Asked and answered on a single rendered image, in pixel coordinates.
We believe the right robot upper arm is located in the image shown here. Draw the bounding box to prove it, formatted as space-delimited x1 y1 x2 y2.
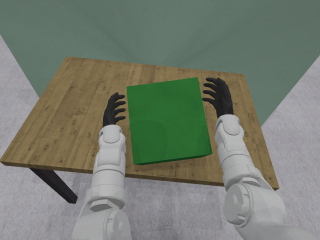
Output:
223 182 320 240

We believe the carton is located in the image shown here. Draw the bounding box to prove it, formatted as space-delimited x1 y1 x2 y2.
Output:
126 77 213 165

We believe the robot left forearm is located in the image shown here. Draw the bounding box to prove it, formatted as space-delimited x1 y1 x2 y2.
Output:
71 124 126 240

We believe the left robot upper arm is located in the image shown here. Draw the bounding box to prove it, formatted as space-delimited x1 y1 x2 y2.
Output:
72 208 132 240

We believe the robot right hand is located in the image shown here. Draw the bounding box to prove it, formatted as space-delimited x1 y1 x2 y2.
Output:
202 77 234 118

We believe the robot left hand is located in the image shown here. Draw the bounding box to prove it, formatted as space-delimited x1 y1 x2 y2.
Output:
102 92 126 128

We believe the robot right forearm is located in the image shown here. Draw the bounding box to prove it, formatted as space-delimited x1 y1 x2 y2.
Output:
214 114 286 221

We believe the table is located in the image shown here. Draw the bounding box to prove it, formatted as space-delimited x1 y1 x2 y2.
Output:
0 56 280 204

